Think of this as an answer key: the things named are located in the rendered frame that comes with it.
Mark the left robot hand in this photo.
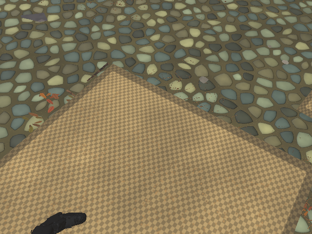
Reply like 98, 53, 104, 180
31, 212, 87, 234

